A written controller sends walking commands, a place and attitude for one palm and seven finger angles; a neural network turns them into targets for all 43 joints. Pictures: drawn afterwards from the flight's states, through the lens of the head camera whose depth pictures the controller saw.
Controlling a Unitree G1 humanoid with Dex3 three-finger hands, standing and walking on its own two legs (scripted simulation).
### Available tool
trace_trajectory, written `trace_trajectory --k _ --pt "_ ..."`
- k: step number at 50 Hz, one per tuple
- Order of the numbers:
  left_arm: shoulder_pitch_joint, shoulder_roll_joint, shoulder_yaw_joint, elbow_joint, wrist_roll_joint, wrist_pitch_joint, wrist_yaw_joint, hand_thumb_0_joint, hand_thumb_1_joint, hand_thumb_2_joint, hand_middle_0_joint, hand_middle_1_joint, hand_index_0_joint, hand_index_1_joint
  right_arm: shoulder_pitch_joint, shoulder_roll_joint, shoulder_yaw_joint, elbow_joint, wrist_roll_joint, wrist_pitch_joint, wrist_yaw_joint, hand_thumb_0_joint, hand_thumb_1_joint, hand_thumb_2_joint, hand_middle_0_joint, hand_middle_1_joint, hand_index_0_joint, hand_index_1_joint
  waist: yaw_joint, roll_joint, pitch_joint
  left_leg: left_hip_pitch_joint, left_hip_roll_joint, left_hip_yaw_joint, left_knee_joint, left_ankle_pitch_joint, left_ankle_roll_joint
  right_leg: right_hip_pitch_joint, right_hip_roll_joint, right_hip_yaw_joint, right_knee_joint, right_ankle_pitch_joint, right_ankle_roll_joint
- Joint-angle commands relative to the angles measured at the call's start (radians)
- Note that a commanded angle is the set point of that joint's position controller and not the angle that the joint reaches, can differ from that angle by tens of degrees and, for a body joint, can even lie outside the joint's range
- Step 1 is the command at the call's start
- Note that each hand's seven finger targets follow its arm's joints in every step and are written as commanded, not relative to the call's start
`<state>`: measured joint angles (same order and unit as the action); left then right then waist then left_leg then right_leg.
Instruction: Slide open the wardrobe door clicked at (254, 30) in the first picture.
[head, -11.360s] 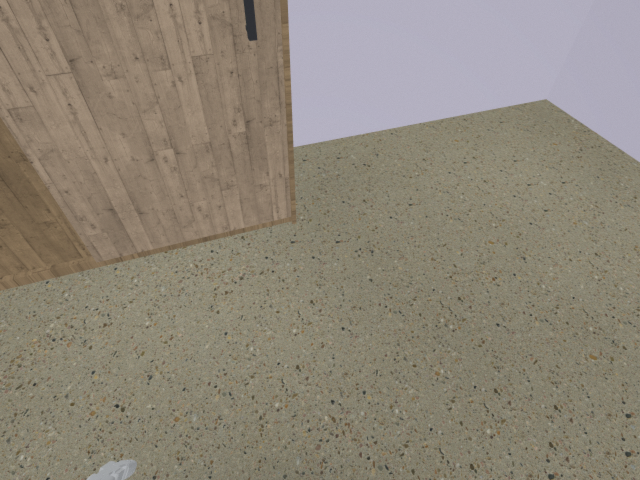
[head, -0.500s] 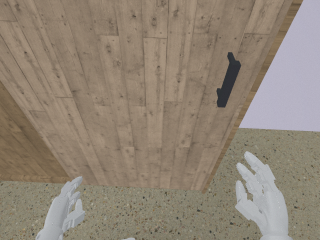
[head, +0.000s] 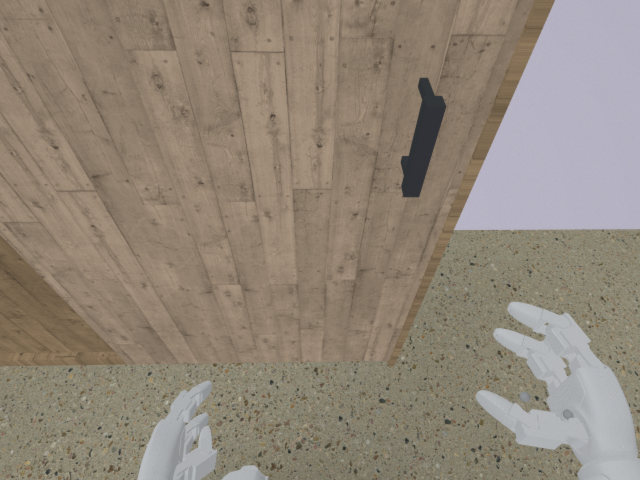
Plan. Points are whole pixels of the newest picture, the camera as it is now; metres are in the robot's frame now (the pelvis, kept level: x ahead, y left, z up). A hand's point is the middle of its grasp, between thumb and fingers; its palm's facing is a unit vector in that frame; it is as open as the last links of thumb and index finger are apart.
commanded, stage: raise the hand with hooked fingers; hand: right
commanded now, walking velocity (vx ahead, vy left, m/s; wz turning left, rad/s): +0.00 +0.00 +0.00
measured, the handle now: (417, 140) +0.51 -0.09 +0.17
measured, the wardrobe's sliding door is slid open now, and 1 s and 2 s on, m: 0.00 0.00 0.00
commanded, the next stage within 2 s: move the hooked fingers beside the handle in 1.30 s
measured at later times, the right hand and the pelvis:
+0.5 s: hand (609, 333) +0.26 -0.25 +0.14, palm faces +0.02 +1.00 -0.09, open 13.6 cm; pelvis +0.01 +0.00 +0.03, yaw -1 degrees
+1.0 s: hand (639, 280) +0.29 -0.26 +0.18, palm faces +0.00 +1.00 -0.07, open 14.0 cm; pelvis +0.01 +0.01 +0.04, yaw +0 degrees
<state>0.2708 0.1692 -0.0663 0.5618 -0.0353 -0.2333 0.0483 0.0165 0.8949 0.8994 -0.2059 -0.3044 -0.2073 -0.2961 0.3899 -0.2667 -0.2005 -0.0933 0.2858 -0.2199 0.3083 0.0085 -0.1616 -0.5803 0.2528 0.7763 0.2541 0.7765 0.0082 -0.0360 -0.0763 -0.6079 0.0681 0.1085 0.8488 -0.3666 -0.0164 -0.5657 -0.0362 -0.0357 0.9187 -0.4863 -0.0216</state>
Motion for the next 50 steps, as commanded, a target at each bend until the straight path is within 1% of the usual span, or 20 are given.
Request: trace_trajectory --k 1,3,7,9,11,12,16,18,20,27,28,33,34,37,40,43,46,47,48,50 --pt "-0.1 0.185 0.09 -0.17 -0.008 -0.096 0.015 0.0 0.9 0.9 -0.2 -0.3 -0.2 -0.3 -0.036 -0.125 -0.118 -0.221 0.034 -0.075 -0.016 0.0 0.057 -0.49 0.268 0.915 0.268 0.915 -0.027 0.008 -0.151 0.194 -0.057 0.0 -0.116 0.16 0.031 0.058 0.02 0.069 -0.23 0.306 0.023" --pt "-0.089 0.199 0.09 -0.162 -0.01 -0.104 0.017 0.0 0.9 0.9 -0.2 -0.3 -0.2 -0.3 -0.063 -0.143 -0.128 -0.195 0.035 -0.074 0.003 0.0 0.103 -0.47 0.272 0.945 0.272 0.945 -0.021 0.029 -0.142 0.209 -0.057 -0.004 -0.132 0.167 0.032 0.069 0.02 0.067 -0.239 0.311 0.021" --pt "-0.082 0.215 0.09 -0.153 -0.015 -0.123 0.026 0.0 0.9 0.9 -0.2 -0.3 -0.2 -0.3 -0.128 -0.188 -0.153 -0.203 0.046 -0.063 0.038 0.0 0.197 -0.43 0.278 1.005 0.278 1.005 -0.024 -0.021 -0.137 0.238 -0.054 -0.008 -0.155 0.191 0.036 0.114 0.02 0.069 -0.26 0.338 0.02" --pt "-0.072 0.217 0.09 -0.148 -0.016 -0.131 0.029 0.0 0.9 0.9 -0.2 -0.3 -0.2 -0.3 -0.151 -0.218 -0.182 -0.228 0.051 -0.057 0.044 0.0 0.243 -0.41 0.282 1.035 0.282 1.035 -0.031 -0.056 -0.18 0.268 -0.051 -0.007 -0.161 0.238 0.035 0.163 0.019 0.07 -0.269 0.396 0.023" --pt "-0.073 0.217 0.088 -0.144 -0.016 -0.138 0.031 0.0 0.9 0.9 -0.2 -0.3 -0.2 -0.3 -0.172 -0.219 -0.188 -0.223 0.057 -0.047 0.043 0.0 0.29 -0.39 0.285 1.065 0.285 1.065 -0.03 -0.044 -0.163 0.274 -0.052 -0.001 -0.172 0.261 0.033 0.184 0.016 0.075 -0.284 0.426 0.025" --pt "-0.072 0.221 0.086 -0.136 -0.014 -0.137 0.033 0.0 0.9 0.9 -0.2 -0.3 -0.2 -0.3 -0.186 -0.238 -0.21 -0.198 0.062 -0.035 0.045 0.0 0.313 -0.38 0.287 1.08 0.287 1.08 -0.036 -0.042 -0.15 0.291 -0.054 -0.003 -0.181 0.273 0.036 0.185 0.017 0.074 -0.289 0.432 0.024" --pt "-0.082 0.227 0.08 -0.129 -0.021 -0.131 0.042 0.0 0.9 0.9 -0.2 -0.3 -0.2 -0.3 -0.277 -0.256 -0.222 -0.142 0.072 0.009 0.069 0.0 0.407 -0.34 0.293 1.14 0.293 1.14 -0.03 -0.05 -0.093 0.29 -0.056 -0.001 -0.216 0.259 0.034 0.212 0.015 0.075 -0.325 0.405 0.025" --pt "-0.083 0.229 0.075 -0.13 -0.021 -0.128 0.046 0.0 0.9 0.9 -0.2 -0.3 -0.2 -0.3 -0.332 -0.28 -0.234 -0.132 0.068 0.035 0.082 0.0 0.453 -0.32 0.297 1.17 0.297 1.17 -0.035 -0.076 -0.108 0.321 -0.056 -0.006 -0.23 0.286 0.037 0.244 0.016 0.074 -0.338 0.438 0.023" --pt "-0.088 0.228 0.071 -0.13 -0.021 -0.126 0.05 0.0 0.9 0.9 -0.2 -0.3 -0.2 -0.3 -0.37 -0.297 -0.247 -0.107 0.068 0.061 0.094 0.0 0.5 -0.3 0.3 1.2 0.3 1.2 -0.036 -0.051 -0.112 0.333 -0.056 -0.005 -0.246 0.291 0.035 0.261 0.016 0.075 -0.351 0.432 0.02" --pt "-0.108 0.23 0.051 -0.118 -0.021 -0.11 0.062 0.0 0.9 0.9 -0.2 -0.3 -0.2 -0.3 -0.517 -0.376 -0.313 -0.006 0.085 0.123 0.147 0.0 0.5 -0.3 0.3 1.2 0.3 1.2 -0.039 -0.032 -0.077 0.381 -0.058 -0.02 -0.307 0.291 0.038 0.284 0.022 0.067 -0.388 0.398 0.009" --pt "-0.108 0.228 0.049 -0.118 -0.022 -0.106 0.063 0.0 0.9 0.9 -0.2 -0.3 -0.2 -0.3 -0.541 -0.378 -0.317 0.006 0.089 0.129 0.155 0.0 0.5 -0.3 0.3 1.2 0.3 1.2 -0.036 -0.016 -0.096 0.39 -0.058 -0.019 -0.311 0.298 0.036 0.293 0.023 0.067 -0.393 0.4 0.008" --pt "-0.112 0.227 0.045 -0.114 -0.025 -0.099 0.066 0.0 0.9 0.9 -0.2 -0.3 -0.2 -0.3 -0.639 -0.429 -0.342 0.044 0.091 0.144 0.188 0.0 0.5 -0.3 0.3 1.2 0.3 1.2 -0.037 -0.055 -0.121 0.42 -0.056 -0.03 -0.334 0.318 0.037 0.328 0.027 0.062 -0.41 0.414 0.005" --pt "-0.113 0.23 0.045 -0.115 -0.025 -0.097 0.068 0.0 0.9 0.9 -0.2 -0.3 -0.2 -0.3 -0.655 -0.441 -0.349 0.058 0.09 0.15 0.192 0.0 0.5 -0.3 0.3 1.2 0.3 1.2 -0.038 -0.04 -0.125 0.425 -0.055 -0.027 -0.336 0.321 0.037 0.328 0.027 0.066 -0.414 0.418 0.005" --pt "-0.109 0.231 0.043 -0.11 -0.027 -0.092 0.069 0.0 0.9 0.9 -0.2 -0.3 -0.2 -0.3 -0.696 -0.476 -0.365 0.1 0.089 0.163 0.203 0.0 0.5 -0.3 0.3 1.2 0.3 1.2 -0.04 -0.027 -0.097 0.427 -0.055 -0.031 -0.357 0.304 0.038 0.329 0.027 0.066 -0.428 0.404 0.002" --pt "-0.11 0.235 0.041 -0.11 -0.032 -0.085 0.073 0.0 0.9 0.9 -0.2 -0.3 -0.2 -0.3 -0.763 -0.507 -0.378 0.139 0.085 0.179 0.214 0.0 0.5 -0.3 0.3 1.2 0.3 1.2 -0.038 -0.057 -0.086 0.419 -0.053 -0.033 -0.373 0.263 0.038 0.333 0.032 0.067 -0.448 0.367 0.003" --pt "-0.106 0.238 0.046 -0.117 -0.036 -0.082 0.065 0.0 0.9 0.9 -0.2 -0.3 -0.2 -0.3 -0.695 -0.458 -0.348 0.197 0.089 0.194 0.23 0.0 0.5 -0.3 0.3 1.2 0.3 1.2 -0.04 -0.004 -0.084 0.425 -0.05 -0.037 -0.373 0.265 0.036 0.324 0.033 0.057 -0.445 0.367 0.0" --pt "-0.114 0.244 0.054 -0.128 -0.035 -0.084 0.058 0.0 0.9 0.9 -0.2 -0.3 -0.2 -0.3 -0.685 -0.469 -0.362 0.171 0.095 0.196 0.236 0.0 0.5 -0.3 0.3 1.2 0.3 1.2 -0.045 -0.013 -0.107 0.428 -0.044 -0.046 -0.368 0.269 0.033 0.321 0.035 0.052 -0.435 0.366 -0.001" --pt "-0.113 0.244 0.054 -0.128 -0.032 -0.083 0.054 0.0 0.9 0.9 -0.2 -0.3 -0.2 -0.3 -0.674 -0.484 -0.377 0.166 0.099 0.192 0.232 0.0 0.5 -0.3 0.3 1.2 0.3 1.2 -0.049 0.023 -0.107 0.45 -0.041 -0.053 -0.369 0.276 0.034 0.308 0.031 0.05 -0.429 0.376 -0.001" --pt "-0.115 0.244 0.056 -0.131 -0.033 -0.083 0.053 0.0 0.9 0.9 -0.2 -0.3 -0.2 -0.3 -0.681 -0.489 -0.387 0.148 0.099 0.186 0.23 0.0 0.5 -0.3 0.3 1.2 0.3 1.2 -0.05 0.015 -0.128 0.456 -0.042 -0.056 -0.365 0.291 0.032 0.315 0.033 0.047 -0.429 0.386 -0.003" --pt "-0.117 0.239 0.056 -0.135 -0.033 -0.086 0.056 0.0 0.9 0.9 -0.2 -0.3 -0.2 -0.3 -0.707 -0.493 -0.388 0.101 0.096 0.173 0.217 0.0 0.5 -0.3 0.3 1.2 0.3 1.2 -0.049 -0.043 -0.133 0.444 -0.045 -0.05 -0.363 0.284 0.034 0.333 0.034 0.045 -0.433 0.384 -0.001"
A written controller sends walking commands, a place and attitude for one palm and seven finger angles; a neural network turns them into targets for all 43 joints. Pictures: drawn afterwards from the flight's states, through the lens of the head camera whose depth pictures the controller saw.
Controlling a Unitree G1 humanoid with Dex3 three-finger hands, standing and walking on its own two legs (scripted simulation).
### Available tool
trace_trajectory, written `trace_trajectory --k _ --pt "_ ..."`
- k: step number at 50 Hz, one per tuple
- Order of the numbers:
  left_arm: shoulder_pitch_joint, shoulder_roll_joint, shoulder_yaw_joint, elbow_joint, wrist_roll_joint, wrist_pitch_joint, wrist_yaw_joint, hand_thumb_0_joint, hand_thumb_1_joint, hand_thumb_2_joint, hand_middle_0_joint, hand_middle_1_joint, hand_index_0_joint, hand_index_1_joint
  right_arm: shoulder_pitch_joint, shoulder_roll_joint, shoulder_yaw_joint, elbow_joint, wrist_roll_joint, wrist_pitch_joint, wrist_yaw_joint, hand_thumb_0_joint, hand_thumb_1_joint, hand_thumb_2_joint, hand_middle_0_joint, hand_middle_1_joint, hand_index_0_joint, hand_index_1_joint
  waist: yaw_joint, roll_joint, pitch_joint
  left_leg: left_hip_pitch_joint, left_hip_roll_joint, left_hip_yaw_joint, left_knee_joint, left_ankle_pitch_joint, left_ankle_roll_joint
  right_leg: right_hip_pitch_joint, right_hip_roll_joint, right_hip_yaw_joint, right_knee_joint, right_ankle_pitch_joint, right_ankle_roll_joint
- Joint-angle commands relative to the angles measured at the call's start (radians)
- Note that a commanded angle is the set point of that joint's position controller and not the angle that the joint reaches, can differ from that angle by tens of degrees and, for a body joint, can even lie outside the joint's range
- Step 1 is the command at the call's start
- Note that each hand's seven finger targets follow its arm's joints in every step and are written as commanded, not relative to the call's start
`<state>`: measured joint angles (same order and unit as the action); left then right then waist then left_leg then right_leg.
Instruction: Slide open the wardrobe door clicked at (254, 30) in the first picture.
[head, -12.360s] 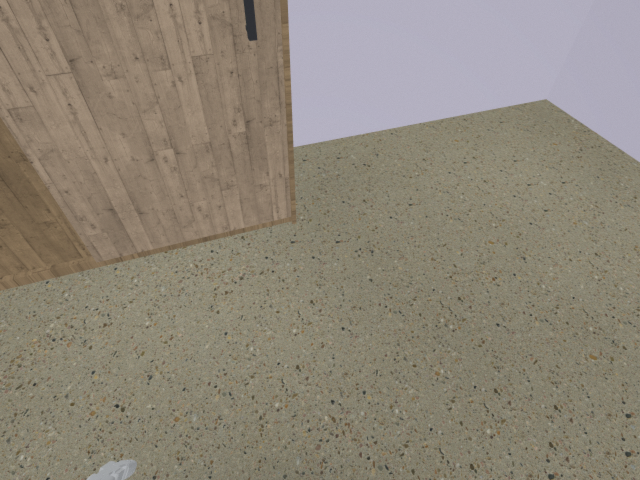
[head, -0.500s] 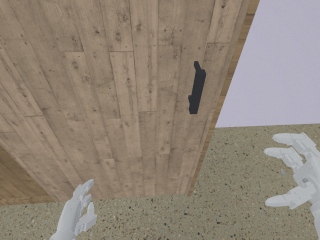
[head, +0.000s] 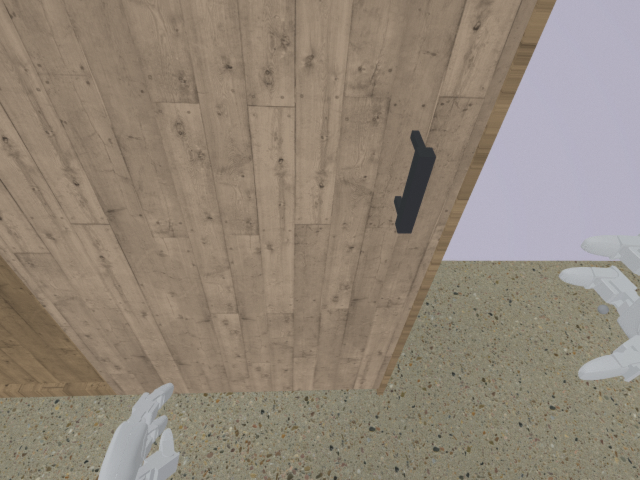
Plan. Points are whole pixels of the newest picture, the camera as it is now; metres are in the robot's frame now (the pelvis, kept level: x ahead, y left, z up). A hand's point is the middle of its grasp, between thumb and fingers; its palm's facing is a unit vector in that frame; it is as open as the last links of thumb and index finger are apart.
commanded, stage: raise the hand with hooked fingers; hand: right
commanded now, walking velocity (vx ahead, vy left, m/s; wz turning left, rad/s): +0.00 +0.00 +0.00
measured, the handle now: (410, 183) +0.50 -0.10 +0.13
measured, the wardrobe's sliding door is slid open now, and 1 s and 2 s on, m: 0.00 0.00 0.00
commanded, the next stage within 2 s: move the hooked fingers beside the handle in 0.30 s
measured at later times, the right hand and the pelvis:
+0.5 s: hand (597, 309) +0.28 -0.27 +0.14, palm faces +0.02 +1.00 -0.07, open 14.0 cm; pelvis +0.00 +0.00 +0.00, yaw -1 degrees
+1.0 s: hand (548, 272) +0.33 -0.24 +0.14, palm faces -0.02 +1.00 -0.04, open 14.0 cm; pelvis +0.01 +0.00 +0.00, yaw +0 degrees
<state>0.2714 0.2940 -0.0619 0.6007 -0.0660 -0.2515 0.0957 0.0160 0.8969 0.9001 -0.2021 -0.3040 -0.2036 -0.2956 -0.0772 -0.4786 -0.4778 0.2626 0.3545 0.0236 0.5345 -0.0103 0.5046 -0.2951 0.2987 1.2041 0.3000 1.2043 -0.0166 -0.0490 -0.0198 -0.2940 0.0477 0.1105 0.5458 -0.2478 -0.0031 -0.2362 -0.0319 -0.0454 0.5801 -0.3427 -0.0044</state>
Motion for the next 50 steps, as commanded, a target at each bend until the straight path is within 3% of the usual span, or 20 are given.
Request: trace_trajectory --k 1,2,5,8,14,17,19,20,24,27,30,31,32,35,38,41,44,46,47,50 --pt "-0.114 0.112 0.052 -0.172 -0.002 -0.069 0.011 0.0 0.9 0.9 -0.2 -0.3 -0.2 -0.3 -0.239 -0.292 -0.126 -0.254 0.027 -0.075 -0.019 0.0 0.5 -0.3 0.3 1.2 0.3 1.2 -0.025 -0.039 -0.185 0.127 -0.025 -0.054 -0.065 0.155 0.02 0.001 0.03 0.054 -0.096 0.232 -0.018" --pt "-0.113 0.113 0.051 -0.166 0.002 -0.068 0.011 0.0 0.9 0.9 -0.2 -0.3 -0.2 -0.3 -0.239 -0.3 -0.128 -0.263 0.024 -0.081 -0.027 0.0 0.5 -0.3 0.3 1.2 0.3 1.2 -0.026 -0.016 -0.174 0.139 -0.025 -0.055 -0.069 0.153 0.021 -0.006 0.025 0.054 -0.096 0.236 -0.018" --pt "-0.111 0.109 0.051 -0.164 -0.002 -0.071 0.018 0.0 0.9 0.9 -0.2 -0.3 -0.2 -0.3 -0.247 -0.281 -0.117 -0.258 0.018 -0.085 -0.039 0.0 0.5 -0.3 0.3 1.2 0.3 1.2 -0.019 -0.044 -0.159 0.123 -0.026 -0.053 -0.074 0.138 0.02 0.0 0.028 0.054 -0.109 0.217 -0.018" --pt "-0.108 0.112 0.051 -0.158 -0.001 -0.07 0.021 0.0 0.9 0.9 -0.2 -0.3 -0.2 -0.3 -0.252 -0.282 -0.109 -0.246 0.013 -0.081 -0.034 0.0 0.5 -0.3 0.3 1.2 0.3 1.2 -0.014 -0.02 -0.159 0.128 -0.023 -0.062 -0.078 0.152 0.017 -0.002 0.026 0.05 -0.103 0.219 -0.022" --pt "-0.111 0.109 0.049 -0.159 -0.003 -0.073 0.026 0.0 0.9 0.9 -0.2 -0.3 -0.2 -0.3 -0.264 -0.27 -0.09 -0.251 0.011 -0.075 -0.024 0.0 0.5 -0.3 0.3 1.2 0.3 1.2 -0.013 -0.043 -0.168 0.124 -0.027 -0.051 -0.072 0.166 0.018 0.019 0.028 0.056 -0.105 0.232 -0.02" --pt "-0.104 0.113 0.048 -0.15 0.0 -0.071 0.024 0.0 0.9 0.9 -0.2 -0.3 -0.2 -0.3 -0.235 -0.271 -0.095 -0.219 0.015 -0.069 -0.02 0.0 0.5 -0.3 0.3 1.2 0.3 1.2 -0.014 0.002 -0.157 0.127 -0.029 -0.045 -0.07 0.179 0.019 0.009 0.025 0.059 -0.102 0.244 -0.019" --pt "-0.11 0.112 0.047 -0.153 -0.003 -0.069 0.023 0.0 0.9 0.9 -0.2 -0.3 -0.2 -0.3 -0.247 -0.263 -0.088 -0.216 0.014 -0.063 -0.018 0.0 0.5 -0.3 0.3 1.2 0.3 1.2 -0.013 -0.011 -0.151 0.114 -0.029 -0.042 -0.069 0.172 0.017 0.006 0.027 0.06 -0.106 0.233 -0.018" --pt "-0.114 0.11 0.047 -0.156 -0.004 -0.072 0.023 0.0 0.9 0.9 -0.2 -0.3 -0.2 -0.3 -0.262 -0.261 -0.082 -0.238 0.013 -0.066 -0.017 0.0 0.5 -0.3 0.3 1.2 0.3 1.2 -0.012 -0.042 -0.155 0.108 -0.03 -0.04 -0.066 0.173 0.019 0.021 0.028 0.063 -0.109 0.238 -0.017" --pt "-0.11 0.102 0.042 -0.15 -0.004 -0.074 0.029 0.0 0.9 0.9 -0.2 -0.3 -0.2 -0.3 -0.348 -0.178 0.017 -0.278 0.006 -0.067 -0.037 0.0 0.5 -0.3 0.3 1.2 0.3 1.2 0.009 -0.039 -0.159 0.082 -0.035 -0.032 -0.066 0.159 0.018 0.049 0.024 0.071 -0.114 0.224 -0.016" --pt "-0.098 0.109 0.048 -0.136 0.001 -0.071 0.03 0.0 0.9 0.9 -0.2 -0.3 -0.2 -0.3 -0.296 -0.217 -0.028 -0.233 -0.007 -0.059 -0.065 0.0 0.5 -0.3 0.3 1.2 0.3 1.2 -0.006 0.025 -0.16 0.102 -0.031 -0.032 -0.068 0.177 0.02 0.031 0.02 0.07 -0.11 0.249 -0.018" --pt "-0.11 0.102 0.045 -0.141 0.0 -0.061 0.03 0.0 0.9 0.9 -0.2 -0.3 -0.2 -0.3 -0.348 -0.203 -0.015 -0.234 -0.019 -0.054 -0.08 0.0 0.5 -0.3 0.3 1.2 0.3 1.2 -0.005 -0.008 -0.178 0.108 -0.026 -0.029 -0.057 0.192 0.021 0.033 0.022 0.07 -0.119 0.264 -0.013" --pt "-0.11 0.103 0.047 -0.143 0.001 -0.06 0.03 0.0 0.9 0.9 -0.2 -0.3 -0.2 -0.3 -0.34 -0.222 -0.036 -0.237 -0.021 -0.056 -0.088 0.0 0.5 -0.3 0.3 1.2 0.3 1.2 -0.012 -0.024 -0.196 0.117 -0.023 -0.03 -0.054 0.202 0.022 0.039 0.023 0.069 -0.116 0.277 -0.012" --pt "-0.109 0.103 0.045 -0.141 0.003 -0.056 0.028 0.0 0.9 0.9 -0.2 -0.3 -0.2 -0.3 -0.333 -0.23 -0.035 -0.237 -0.025 -0.056 -0.092 0.0 0.5 -0.3 0.3 1.2 0.3 1.2 -0.013 -0.006 -0.193 0.126 -0.025 -0.034 -0.059 0.213 0.023 0.037 0.02 0.063 -0.111 0.288 -0.015" --pt "-0.109 0.094 0.043 -0.144 0.001 -0.052 0.03 0.0 0.9 0.9 -0.2 -0.3 -0.2 -0.3 -0.386 -0.183 0.005 -0.239 -0.026 -0.063 -0.1 0.0 0.5 -0.3 0.3 1.2 0.3 1.2 -0.004 -0.035 -0.197 0.116 -0.026 -0.029 -0.053 0.227 0.023 0.052 0.019 0.065 -0.117 0.303 -0.01" --pt "-0.099 0.104 0.048 -0.136 0.002 -0.044 0.03 0.0 0.9 0.9 -0.2 -0.3 -0.2 -0.3 -0.365 -0.203 -0.018 -0.18 -0.028 -0.06 -0.102 0.0 0.5 -0.3 0.3 1.2 0.3 1.2 -0.006 0.016 -0.193 0.129 -0.024 -0.032 -0.055 0.237 0.022 0.028 0.018 0.06 -0.113 0.301 -0.013" --pt "-0.096 0.106 0.051 -0.134 -0.003 -0.035 0.032 0.0 0.9 0.9 -0.2 -0.3 -0.2 -0.3 -0.415 -0.197 0.001 -0.152 -0.034 -0.053 -0.1 0.0 0.5 -0.3 0.3 1.2 0.3 1.2 0.005 -0.009 -0.181 0.105 -0.021 -0.034 -0.055 0.218 0.021 0.021 0.02 0.058 -0.113 0.28 -0.011" --pt "-0.095 0.104 0.055 -0.143 0.0 -0.032 0.03 0.0 0.9 0.9 -0.2 -0.3 -0.2 -0.3 -0.431 -0.193 0.005 -0.181 -0.033 -0.065 -0.104 0.0 0.5 -0.3 0.3 1.2 0.3 1.2 0.001 -0.015 -0.237 0.129 -0.019 -0.039 -0.046 0.252 0.022 0.042 0.02 0.055 -0.104 0.315 -0.014" --pt "-0.09 0.103 0.055 -0.137 -0.001 -0.029 0.032 0.0 0.9 0.9 -0.2 -0.3 -0.2 -0.3 -0.457 -0.174 0.028 -0.177 -0.035 -0.07 -0.108 0.0 0.5 -0.3 0.3 1.2 0.3 1.2 0.009 -0.035 -0.232 0.112 -0.02 -0.036 -0.043 0.257 0.023 0.05 0.02 0.055 -0.102 0.327 -0.011" --pt "-0.082 0.107 0.057 -0.131 -0.001 -0.026 0.031 0.0 0.9 0.9 -0.2 -0.3 -0.2 -0.3 -0.462 -0.182 0.025 -0.161 -0.036 -0.072 -0.112 0.0 0.5 -0.3 0.3 1.2 0.3 1.2 0.011 -0.003 -0.221 0.116 -0.021 -0.037 -0.047 0.258 0.023 0.043 0.013 0.054 -0.099 0.329 -0.012" --pt "-0.074 0.107 0.058 -0.124 -0.003 -0.021 0.036 0.0 0.9 0.9 -0.2 -0.3 -0.2 -0.3 -0.515 -0.143 0.067 -0.129 -0.043 -0.072 -0.121 0.0 0.5 -0.3 0.3 1.2 0.3 1.2 0.026 0.004 -0.211 0.087 -0.021 -0.036 -0.05 0.234 0.02 0.042 0.017 0.057 -0.105 0.299 -0.013"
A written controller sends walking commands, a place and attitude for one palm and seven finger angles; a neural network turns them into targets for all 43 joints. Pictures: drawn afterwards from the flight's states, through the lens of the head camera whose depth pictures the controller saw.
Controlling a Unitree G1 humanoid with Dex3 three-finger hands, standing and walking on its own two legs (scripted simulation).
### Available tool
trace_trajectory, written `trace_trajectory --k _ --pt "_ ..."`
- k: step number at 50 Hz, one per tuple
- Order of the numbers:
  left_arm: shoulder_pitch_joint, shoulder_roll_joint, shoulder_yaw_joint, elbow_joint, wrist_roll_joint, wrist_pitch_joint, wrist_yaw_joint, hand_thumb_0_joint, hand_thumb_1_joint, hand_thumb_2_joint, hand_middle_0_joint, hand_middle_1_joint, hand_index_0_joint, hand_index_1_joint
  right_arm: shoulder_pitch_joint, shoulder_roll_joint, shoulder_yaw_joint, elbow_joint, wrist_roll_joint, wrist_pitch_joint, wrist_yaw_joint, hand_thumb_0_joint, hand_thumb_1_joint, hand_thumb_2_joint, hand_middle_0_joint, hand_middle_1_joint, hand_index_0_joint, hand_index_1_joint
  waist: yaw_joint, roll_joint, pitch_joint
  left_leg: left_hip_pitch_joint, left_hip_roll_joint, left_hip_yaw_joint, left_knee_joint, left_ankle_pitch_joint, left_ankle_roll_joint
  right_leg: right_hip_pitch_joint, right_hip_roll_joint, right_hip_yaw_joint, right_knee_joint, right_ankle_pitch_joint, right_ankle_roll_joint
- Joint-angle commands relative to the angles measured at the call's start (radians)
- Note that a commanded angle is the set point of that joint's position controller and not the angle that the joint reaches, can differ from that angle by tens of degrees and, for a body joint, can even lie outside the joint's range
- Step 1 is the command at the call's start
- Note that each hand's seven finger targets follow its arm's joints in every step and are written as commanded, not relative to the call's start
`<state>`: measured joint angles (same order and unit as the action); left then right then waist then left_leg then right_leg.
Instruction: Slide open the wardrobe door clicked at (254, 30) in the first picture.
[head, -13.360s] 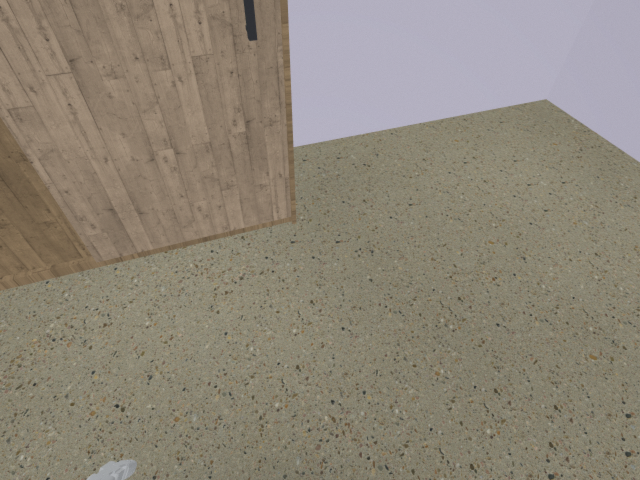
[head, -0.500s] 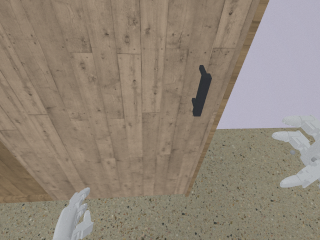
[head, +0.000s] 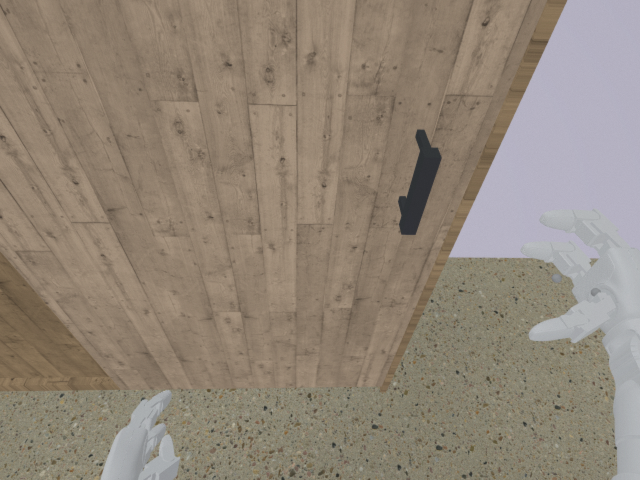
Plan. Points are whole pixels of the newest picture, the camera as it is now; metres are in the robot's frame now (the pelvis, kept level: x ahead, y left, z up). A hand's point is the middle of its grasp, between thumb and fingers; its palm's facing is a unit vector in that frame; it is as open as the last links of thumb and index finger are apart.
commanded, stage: move the hooked fingers beside the handle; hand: right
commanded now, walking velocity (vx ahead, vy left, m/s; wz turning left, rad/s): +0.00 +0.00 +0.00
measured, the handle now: (414, 184) +0.49 -0.10 +0.13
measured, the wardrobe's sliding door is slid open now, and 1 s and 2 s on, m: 0.00 0.00 0.00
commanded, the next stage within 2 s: feel for the door with the fingertips in 1.94 s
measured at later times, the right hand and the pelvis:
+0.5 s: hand (507, 238) +0.39 -0.20 +0.13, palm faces -0.05 +1.00 -0.01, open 14.0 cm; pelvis +0.00 +0.00 +0.00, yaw +0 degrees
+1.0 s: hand (462, 210) +0.44 -0.16 +0.13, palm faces -0.05 +1.00 -0.01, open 14.0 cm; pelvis +0.00 +0.00 +0.00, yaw +1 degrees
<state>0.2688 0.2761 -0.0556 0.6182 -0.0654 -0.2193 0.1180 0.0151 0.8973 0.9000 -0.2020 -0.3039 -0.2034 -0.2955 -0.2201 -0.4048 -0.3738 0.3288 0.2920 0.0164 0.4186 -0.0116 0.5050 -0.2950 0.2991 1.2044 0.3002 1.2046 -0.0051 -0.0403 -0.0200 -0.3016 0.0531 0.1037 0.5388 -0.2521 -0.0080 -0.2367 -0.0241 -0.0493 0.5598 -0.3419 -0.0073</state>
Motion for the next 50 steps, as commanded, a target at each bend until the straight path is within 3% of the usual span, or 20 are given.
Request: trace_trajectory --k 1,2,3,5,8,10,12,19,21,22,27,30,31,33,36,40,42,46,48,50 --pt "-0.068 0.128 0.054 -0.136 -0.004 -0.052 0.016 0.0 0.9 0.9 -0.2 -0.3 -0.2 -0.3 -0.378 -0.244 -0.058 -0.176 0.017 -0.064 -0.011 0.0 0.5 -0.3 0.3 1.2 0.3 1.2 0.011 -0.025 -0.205 0.09 -0.025 -0.032 -0.043 0.223 0.027 0.037 0.01 0.06 -0.084 0.284 -0.009" --pt "-0.064 0.132 0.054 -0.132 -0.001 -0.047 0.015 0.0 0.9 0.9 -0.2 -0.3 -0.2 -0.3 -0.387 -0.254 -0.059 -0.17 0.011 -0.066 -0.015 0.0 0.5 -0.3 0.3 1.2 0.3 1.2 0.01 0.005 -0.211 0.104 -0.025 -0.033 -0.045 0.229 0.028 0.033 0.008 0.06 -0.083 0.29 -0.011" --pt "-0.067 0.131 0.055 -0.136 -0.003 -0.044 0.015 0.0 0.9 0.9 -0.2 -0.3 -0.2 -0.3 -0.394 -0.27 -0.077 -0.168 0.007 -0.067 -0.021 0.0 0.5 -0.3 0.3 1.2 0.3 1.2 0.006 -0.01 -0.227 0.113 -0.023 -0.036 -0.042 0.233 0.028 0.029 0.01 0.057 -0.085 0.292 -0.011" --pt "-0.07 0.125 0.051 -0.136 -0.003 -0.042 0.015 0.0 0.9 0.9 -0.2 -0.3 -0.2 -0.3 -0.452 -0.232 -0.034 -0.166 0.003 -0.072 -0.029 0.0 0.5 -0.3 0.3 1.2 0.3 1.2 0.016 -0.027 -0.228 0.102 -0.021 -0.035 -0.041 0.226 0.029 0.035 0.012 0.061 -0.086 0.283 -0.01" --pt "-0.055 0.131 0.053 -0.129 0.0 -0.03 0.013 0.0 0.9 0.9 -0.2 -0.3 -0.2 -0.3 -0.432 -0.268 -0.073 -0.103 -0.002 -0.077 -0.038 0.0 0.5 -0.3 0.3 1.2 0.3 1.2 0.01 0.017 -0.246 0.127 -0.022 -0.042 -0.039 0.251 0.027 0.018 0.011 0.051 -0.081 0.295 -0.014" --pt "-0.055 0.128 0.051 -0.126 -0.003 -0.024 0.012 0.0 0.9 0.9 -0.2 -0.3 -0.2 -0.3 -0.498 -0.231 -0.027 -0.083 -0.005 -0.081 -0.037 0.0 0.5 -0.3 0.3 1.2 0.3 1.2 0.022 -0.01 -0.226 0.107 -0.02 -0.043 -0.039 0.246 0.029 0.013 0.012 0.051 -0.082 0.283 -0.012" --pt "-0.039 0.137 0.055 -0.12 -0.001 -0.015 0.011 0.0 0.9 0.9 -0.2 -0.3 -0.2 -0.3 -0.509 -0.271 -0.051 -0.046 -0.013 -0.085 -0.042 0.0 0.5 -0.3 0.3 1.2 0.3 1.2 0.019 0.03 -0.242 0.122 -0.021 -0.044 -0.035 0.248 0.029 0.001 0.008 0.052 -0.078 0.288 -0.015" --pt "-0.022 0.131 0.06 -0.124 -0.001 0.001 0.001 0.0 0.9 0.9 -0.2 -0.3 -0.2 -0.3 -0.582 -0.219 -0.001 -0.032 -0.018 -0.116 -0.046 0.0 0.5 -0.3 0.3 1.2 0.3 1.2 0.029 -0.015 -0.302 0.119 -0.024 -0.046 -0.019 0.299 0.031 0.029 0.011 0.048 -0.062 0.334 -0.013" --pt "-0.011 0.134 0.059 -0.111 -0.001 0.01 0.002 0.0 0.9 0.9 -0.2 -0.3 -0.2 -0.3 -0.597 -0.217 -0.001 0.035 -0.02 -0.107 -0.056 0.0 0.5 -0.3 0.3 1.2 0.3 1.2 0.037 0.009 -0.264 0.097 -0.024 -0.044 -0.024 0.282 0.03 0.004 0.011 0.047 -0.065 0.306 -0.013" --pt "-0.001 0.142 0.061 -0.101 0.0 0.018 0.001 0.0 0.9 0.9 -0.2 -0.3 -0.2 -0.3 -0.611 -0.246 -0.017 0.062 -0.025 -0.108 -0.062 0.0 0.5 -0.3 0.3 1.2 0.3 1.2 0.037 0.053 -0.25 0.106 -0.024 -0.044 -0.028 0.277 0.03 -0.017 0.008 0.049 -0.066 0.298 -0.015" --pt "0.006 0.136 0.065 -0.109 0.003 0.034 -0.009 0.0 0.9 0.9 -0.2 -0.3 -0.2 -0.3 -0.66 -0.229 0.008 0.034 -0.045 -0.132 -0.09 0.0 0.5 -0.3 0.3 1.2 0.3 1.2 0.034 -0.006 -0.31 0.118 -0.024 -0.047 -0.011 0.303 0.035 0.01 0.01 0.049 -0.059 0.341 -0.013" --pt "0.012 0.128 0.068 -0.102 0.003 0.037 -0.014 0.0 0.9 0.9 -0.2 -0.3 -0.2 -0.3 -0.7 -0.18 0.042 0.022 -0.044 -0.147 -0.104 0.0 0.5 -0.3 0.3 1.2 0.3 1.2 0.044 -0.03 -0.327 0.104 -0.028 -0.046 -0.011 0.326 0.034 0.043 0.008 0.051 -0.057 0.373 -0.009" --pt "0.017 0.131 0.069 -0.096 0.003 0.04 -0.014 0.0 0.9 0.9 -0.2 -0.3 -0.2 -0.3 -0.679 -0.205 0.012 0.06 -0.044 -0.146 -0.112 0.0 0.5 -0.3 0.3 1.2 0.3 1.2 0.038 -0.002 -0.311 0.103 -0.029 -0.046 -0.013 0.311 0.033 0.024 0.007 0.052 -0.06 0.353 -0.008" --pt "0.023 0.136 0.069 -0.092 0.003 0.051 -0.016 0.0 0.9 0.9 -0.2 -0.3 -0.2 -0.3 -0.688 -0.19 0.025 0.104 -0.049 -0.141 -0.121 0.0 0.5 -0.3 0.3 1.2 0.3 1.2 0.043 0.053 -0.296 0.113 -0.029 -0.048 -0.017 0.317 0.029 -0.003 0.007 0.043 -0.066 0.335 -0.015" --pt "0.027 0.132 0.07 -0.088 0.003 0.062 -0.02 0.0 0.9 0.9 -0.2 -0.3 -0.2 -0.3 -0.743 -0.181 0.045 0.126 -0.069 -0.149 -0.135 0.0 0.5 -0.3 0.3 1.2 0.3 1.2 0.048 0.004 -0.287 0.089 -0.028 -0.048 -0.013 0.294 0.034 -0.005 0.01 0.043 -0.067 0.32 -0.011" --pt "0.038 0.131 0.071 -0.081 0.005 0.073 -0.026 0.0 0.9 0.9 -0.2 -0.3 -0.2 -0.3 -0.801 -0.182 0.045 0.148 -0.074 -0.176 -0.154 0.0 0.5 -0.3 0.3 1.2 0.3 1.2 0.053 0.01 -0.307 0.095 -0.03 -0.053 -0.009 0.306 0.034 -0.004 0.009 0.043 -0.059 0.325 -0.011" --pt "0.049 0.135 0.072 -0.075 0.006 0.08 -0.027 0.0 0.9 0.9 -0.2 -0.3 -0.2 -0.3 -0.833 -0.169 0.063 0.18 -0.079 -0.188 -0.159 0.0 0.5 -0.3 0.3 1.2 0.3 1.2 0.064 0.044 -0.307 0.085 -0.032 -0.052 -0.008 0.293 0.032 -0.012 0.006 0.043 -0.055 0.314 -0.015" --pt "0.068 0.137 0.07 -0.057 0.006 0.089 -0.028 0.0 0.9 0.9 -0.2 -0.3 -0.2 -0.3 -0.919 -0.18 0.06 0.288 -0.094 -0.207 -0.172 0.0 0.5 -0.3 0.3 1.2 0.3 1.2 0.076 0.029 -0.289 0.054 -0.032 -0.056 -0.005 0.256 0.032 -0.045 0.012 0.043 -0.054 0.26 -0.013" --pt "0.082 0.139 0.072 -0.05 0.009 0.095 -0.032 0.0 0.9 0.9 -0.2 -0.3 -0.2 -0.3 -0.957 -0.19 0.056 0.323 -0.103 -0.225 -0.179 0.0 0.5 -0.3 0.3 1.2 0.3 1.2 0.08 0.045 -0.315 0.059 -0.034 -0.061 0.0 0.26 0.031 -0.049 0.012 0.044 -0.045 0.261 -0.017" --pt "0.093 0.136 0.073 -0.046 0.012 0.096 -0.035 0.0 0.9 0.9 -0.2 -0.3 -0.2 -0.3 -1.005 -0.189 0.061 0.333 -0.109 -0.249 -0.179 0.0 0.5 -0.3 0.3 1.2 0.3 1.2 0.086 0.008 -0.348 0.061 -0.034 -0.064 0.01 0.282 0.033 -0.041 0.016 0.042 -0.037 0.277 -0.015"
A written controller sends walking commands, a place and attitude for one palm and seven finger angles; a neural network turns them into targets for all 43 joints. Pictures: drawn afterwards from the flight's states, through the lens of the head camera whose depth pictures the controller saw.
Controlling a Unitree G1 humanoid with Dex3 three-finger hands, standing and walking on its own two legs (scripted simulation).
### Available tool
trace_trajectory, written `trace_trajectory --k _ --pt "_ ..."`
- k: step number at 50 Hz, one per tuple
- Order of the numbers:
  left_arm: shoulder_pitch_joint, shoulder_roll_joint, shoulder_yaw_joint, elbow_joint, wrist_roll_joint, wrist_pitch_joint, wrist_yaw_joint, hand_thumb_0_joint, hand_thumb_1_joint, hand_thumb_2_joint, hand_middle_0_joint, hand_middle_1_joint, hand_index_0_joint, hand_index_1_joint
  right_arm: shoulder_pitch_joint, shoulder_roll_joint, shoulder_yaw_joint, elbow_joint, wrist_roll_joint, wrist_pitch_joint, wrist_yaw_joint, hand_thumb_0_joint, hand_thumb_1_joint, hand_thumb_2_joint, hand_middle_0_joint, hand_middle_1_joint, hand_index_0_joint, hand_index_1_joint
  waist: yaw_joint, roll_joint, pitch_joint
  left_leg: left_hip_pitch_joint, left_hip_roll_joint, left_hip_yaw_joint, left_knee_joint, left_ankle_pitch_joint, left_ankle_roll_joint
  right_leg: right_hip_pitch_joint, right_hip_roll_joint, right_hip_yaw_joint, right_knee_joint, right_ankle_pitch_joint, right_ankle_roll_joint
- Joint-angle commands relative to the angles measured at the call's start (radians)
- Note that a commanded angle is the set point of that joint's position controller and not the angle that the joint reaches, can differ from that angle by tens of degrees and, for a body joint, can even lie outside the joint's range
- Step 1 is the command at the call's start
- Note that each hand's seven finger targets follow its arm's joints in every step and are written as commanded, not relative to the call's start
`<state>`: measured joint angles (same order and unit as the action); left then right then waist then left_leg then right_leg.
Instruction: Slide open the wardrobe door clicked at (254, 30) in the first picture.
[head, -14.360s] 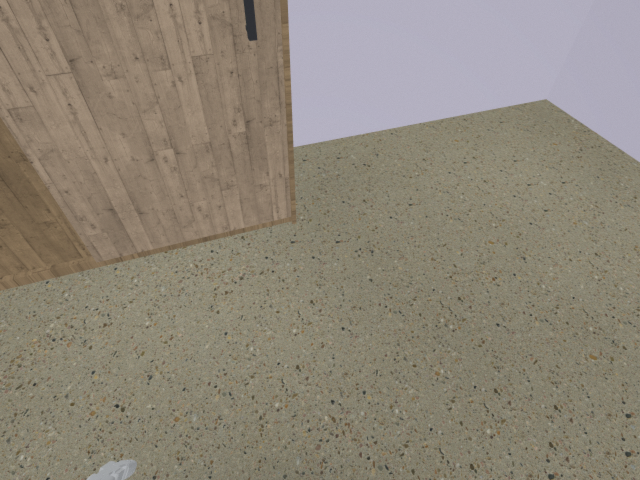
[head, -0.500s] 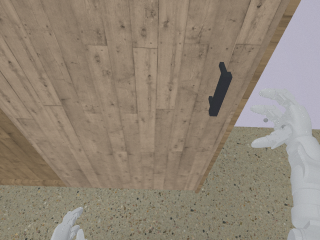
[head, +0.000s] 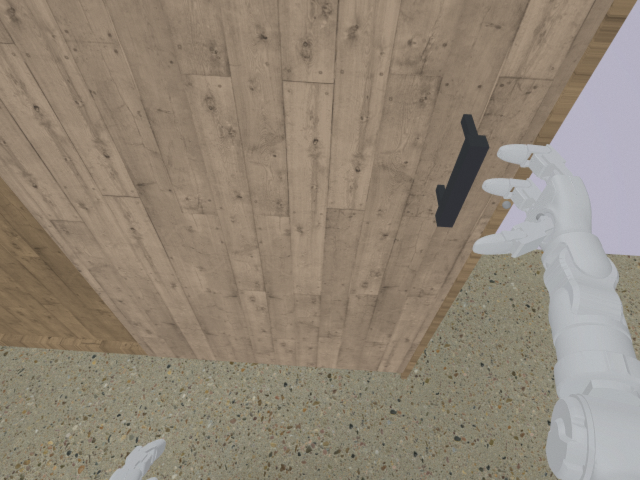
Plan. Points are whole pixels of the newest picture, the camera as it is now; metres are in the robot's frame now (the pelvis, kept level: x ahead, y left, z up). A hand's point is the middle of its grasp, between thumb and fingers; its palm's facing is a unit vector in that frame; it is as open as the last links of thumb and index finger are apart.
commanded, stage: move the hooked fingers beside the handle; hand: right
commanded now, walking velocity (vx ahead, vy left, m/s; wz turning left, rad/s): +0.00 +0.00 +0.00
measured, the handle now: (455, 173) +0.49 -0.11 +0.13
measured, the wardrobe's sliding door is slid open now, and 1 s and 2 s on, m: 0.00 0.00 0.00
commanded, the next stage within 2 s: feel for the door with the fingertips in 0.94 s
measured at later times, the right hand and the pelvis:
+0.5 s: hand (521, 212) +0.42 -0.18 +0.14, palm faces -0.04 +1.00 -0.01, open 14.0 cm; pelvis +0.00 +0.00 +0.00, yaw +0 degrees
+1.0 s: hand (507, 205) +0.44 -0.17 +0.13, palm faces -0.04 +1.00 -0.01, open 14.0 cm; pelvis +0.00 +0.00 +0.00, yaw +1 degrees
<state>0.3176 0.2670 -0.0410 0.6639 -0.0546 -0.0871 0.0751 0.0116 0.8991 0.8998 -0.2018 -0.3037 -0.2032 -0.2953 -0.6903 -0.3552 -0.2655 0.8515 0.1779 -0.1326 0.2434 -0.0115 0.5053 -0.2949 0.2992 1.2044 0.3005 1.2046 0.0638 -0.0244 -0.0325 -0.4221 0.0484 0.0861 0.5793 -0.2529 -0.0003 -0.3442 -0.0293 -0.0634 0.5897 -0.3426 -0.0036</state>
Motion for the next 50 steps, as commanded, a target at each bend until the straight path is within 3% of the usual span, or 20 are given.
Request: trace_trajectory --k 1,3,5,7,9,14,17,19,21,25,27,32,35,37,40,41,44,46,47,50 --pt "0.048 0.144 0.062 -0.095 0.003 -0.037 0.005 0.0 0.9 0.9 -0.2 -0.3 -0.2 -0.3 -0.513 -0.245 -0.062 -0.193 0.005 -0.111 -0.005 0.0 0.5 -0.3 0.3 1.2 0.3 1.2 0.002 -0.02 -0.363 0.197 -0.03 -0.047 -0.021 0.308 0.028 0.073 0.021 0.056 -0.063 0.306 -0.017" --pt "0.055 0.147 0.066 -0.108 0.005 -0.03 -0.001 0.0 0.9 0.9 -0.2 -0.3 -0.2 -0.3 -0.418 -0.279 -0.106 -0.191 0.009 -0.123 -0.001 0.0 0.5 -0.3 0.3 1.2 0.3 1.2 -0.024 0.009 -0.417 0.257 -0.031 -0.049 -0.007 0.372 0.028 0.069 0.019 0.052 -0.058 0.367 -0.017" --pt "0.045 0.145 0.067 -0.12 0.002 -0.024 -0.006 0.0 0.9 0.9 -0.2 -0.3 -0.2 -0.3 -0.366 -0.255 -0.095 -0.196 0.016 -0.118 0.009 0.0 0.5 -0.3 0.3 1.2 0.3 1.2 -0.027 0.015 -0.393 0.264 -0.032 -0.05 -0.012 0.398 0.024 0.053 0.018 0.037 -0.063 0.372 -0.018" --pt "0.051 0.155 0.07 -0.125 0.002 -0.014 -0.009 0.0 0.9 0.9 -0.2 -0.3 -0.2 -0.3 -0.299 -0.298 -0.135 -0.174 0.019 -0.104 0.013 0.0 0.5 -0.3 0.3 1.2 0.3 1.2 -0.036 0.079 -0.354 0.286 -0.03 -0.048 -0.018 0.396 0.023 0.008 0.015 0.034 -0.069 0.348 -0.024" --pt "0.037 0.155 0.068 -0.145 -0.004 -0.006 -0.009 0.0 0.9 0.9 -0.2 -0.3 -0.2 -0.3 -0.265 -0.317 -0.15 -0.214 0.024 -0.094 0.025 0.0 0.5 -0.3 0.3 1.2 0.3 1.2 -0.046 0.058 -0.333 0.295 -0.028 -0.056 -0.025 0.392 0.021 -0.01 0.019 0.022 -0.081 0.324 -0.025" --pt "0.025 0.146 0.073 -0.152 -0.008 -0.006 0.001 0.0 0.9 0.9 -0.2 -0.3 -0.2 -0.3 -0.318 -0.289 -0.121 -0.352 0.045 -0.101 0.04 0.0 0.5 -0.3 0.3 1.2 0.3 1.2 -0.023 0.015 -0.356 0.275 -0.035 -0.059 -0.043 0.355 0.02 0.05 0.017 0.024 -0.08 0.3 -0.028" --pt "0.018 0.144 0.068 -0.134 -0.013 -0.016 0.013 0.0 0.9 0.9 -0.2 -0.3 -0.2 -0.3 -0.426 -0.232 -0.045 -0.366 0.05 -0.103 0.048 0.0 0.5 -0.3 0.3 1.2 0.3 1.2 0.015 0.005 -0.307 0.214 -0.036 -0.051 -0.06 0.275 0.022 0.072 0.014 0.037 -0.084 0.244 -0.03" --pt "0.022 0.148 0.066 -0.116 -0.012 -0.02 0.02 0.0 0.9 0.9 -0.2 -0.3 -0.2 -0.3 -0.432 -0.249 -0.061 -0.308 0.046 -0.092 0.043 0.0 0.5 -0.3 0.3 1.2 0.3 1.2 0.015 -0.013 -0.292 0.184 -0.038 -0.049 -0.064 0.238 0.023 0.072 0.018 0.046 -0.086 0.219 -0.026" --pt "0.02 0.145 0.06 -0.105 -0.011 -0.026 0.02 0.0 0.9 0.9 -0.2 -0.3 -0.2 -0.3 -0.478 -0.203 -0.017 -0.272 0.043 -0.088 0.042 0.0 0.5 -0.3 0.3 1.2 0.3 1.2 0.029 -0.014 -0.279 0.154 -0.036 -0.045 -0.066 0.207 0.023 0.071 0.021 0.053 -0.085 0.193 -0.025" --pt "0.026 0.146 0.059 -0.099 -0.007 -0.031 0.011 0.0 0.9 0.9 -0.2 -0.3 -0.2 -0.3 -0.474 -0.183 -0.01 -0.208 0.033 -0.09 0.027 0.0 0.5 -0.3 0.3 1.2 0.3 1.2 0.014 -0.032 -0.299 0.137 -0.034 -0.038 -0.044 0.229 0.031 0.087 0.021 0.065 -0.072 0.241 -0.017" --pt "0.033 0.148 0.06 -0.103 -0.002 -0.029 0.003 0.0 0.9 0.9 -0.2 -0.3 -0.2 -0.3 -0.46 -0.169 -0.004 -0.195 0.03 -0.095 0.015 0.0 0.5 -0.3 0.3 1.2 0.3 1.2 0.009 0.023 -0.32 0.153 -0.034 -0.03 -0.029 0.258 0.031 0.082 0.017 0.073 -0.068 0.282 -0.017" --pt "0.029 0.15 0.058 -0.122 -0.001 -0.013 -0.007 0.0 0.9 0.9 -0.2 -0.3 -0.2 -0.3 -0.438 -0.224 -0.051 -0.155 0.006 -0.1 -0.014 0.0 0.5 -0.3 0.3 1.2 0.3 1.2 -0.007 0.042 -0.293 0.166 -0.03 -0.037 -0.017 0.262 0.028 0.021 0.017 0.06 -0.066 0.264 -0.016" --pt "0.024 0.144 0.058 -0.139 0.0 -0.011 -0.009 0.0 0.9 0.9 -0.2 -0.3 -0.2 -0.3 -0.466 -0.24 -0.066 -0.202 0.0 -0.117 -0.022 0.0 0.5 -0.3 0.3 1.2 0.3 1.2 -0.009 0.007 -0.335 0.175 -0.032 -0.048 -0.013 0.274 0.026 0.039 0.019 0.054 -0.062 0.267 -0.016" --pt "0.03 0.149 0.061 -0.142 0.003 -0.008 -0.005 0.0 0.9 0.9 -0.2 -0.3 -0.2 -0.3 -0.458 -0.283 -0.094 -0.23 0.0 -0.133 -0.022 0.0 0.5 -0.3 0.3 1.2 0.3 1.2 -0.016 0.047 -0.369 0.216 -0.034 -0.047 -0.005 0.3 0.028 0.041 0.014 0.058 -0.06 0.297 -0.019" --pt "0.025 0.139 0.058 -0.14 -0.002 -0.011 -0.001 0.0 0.9 0.9 -0.2 -0.3 -0.2 -0.3 -0.466 -0.26 -0.074 -0.269 0.007 -0.133 -0.007 0.0 0.5 -0.3 0.3 1.2 0.3 1.2 -0.009 -0.029 -0.377 0.22 -0.035 -0.052 -0.012 0.333 0.027 0.065 0.017 0.049 -0.061 0.32 -0.015" --pt "0.027 0.137 0.061 -0.139 -0.003 -0.013 -0.002 0.0 0.9 0.9 -0.2 -0.3 -0.2 -0.3 -0.453 -0.222 -0.049 -0.265 0.01 -0.128 -0.001 0.0 0.5 -0.3 0.3 1.2 0.3 1.2 -0.005 -0.016 -0.37 0.208 -0.038 -0.047 -0.014 0.336 0.028 0.076 0.014 0.051 -0.061 0.332 -0.016" --pt "0.04 0.145 0.065 -0.125 -0.005 -0.011 0.001 0.0 0.9 0.9 -0.2 -0.3 -0.2 -0.3 -0.425 -0.221 -0.053 -0.243 0.024 -0.105 0.011 0.0 0.5 -0.3 0.3 1.2 0.3 1.2 -0.001 0.013 -0.344 0.198 -0.04 -0.04 -0.023 0.325 0.026 0.068 0.012 0.054 -0.066 0.326 -0.016" --pt "0.035 0.14 0.066 -0.121 -0.007 -0.015 0.0 0.0 0.9 0.9 -0.2 -0.3 -0.2 -0.3 -0.431 -0.171 -0.015 -0.255 0.028 -0.094 0.014 0.0 0.5 -0.3 0.3 1.2 0.3 1.2 0.006 -0.022 -0.328 0.175 -0.039 -0.038 -0.028 0.314 0.027 0.078 0.014 0.053 -0.066 0.321 -0.015" --pt "0.044 0.144 0.068 -0.12 -0.007 -0.013 -0.002 0.0 0.9 0.9 -0.2 -0.3 -0.2 -0.3 -0.398 -0.164 -0.012 -0.237 0.029 -0.086 0.011 0.0 0.5 -0.3 0.3 1.2 0.3 1.2 0.004 0.034 -0.322 0.177 -0.041 -0.032 -0.028 0.304 0.026 0.07 0.01 0.057 -0.064 0.32 -0.018" --pt "0.043 0.145 0.068 -0.115 -0.005 -0.012 -0.004 0.0 0.9 0.9 -0.2 -0.3 -0.2 -0.3 -0.427 -0.176 -0.022 -0.246 0.027 -0.079 0.0 0.0 0.5 -0.3 0.3 1.2 0.3 1.2 0.005 0.015 -0.316 0.172 -0.039 -0.035 -0.031 0.292 0.025 0.057 0.016 0.054 -0.069 0.292 -0.017"
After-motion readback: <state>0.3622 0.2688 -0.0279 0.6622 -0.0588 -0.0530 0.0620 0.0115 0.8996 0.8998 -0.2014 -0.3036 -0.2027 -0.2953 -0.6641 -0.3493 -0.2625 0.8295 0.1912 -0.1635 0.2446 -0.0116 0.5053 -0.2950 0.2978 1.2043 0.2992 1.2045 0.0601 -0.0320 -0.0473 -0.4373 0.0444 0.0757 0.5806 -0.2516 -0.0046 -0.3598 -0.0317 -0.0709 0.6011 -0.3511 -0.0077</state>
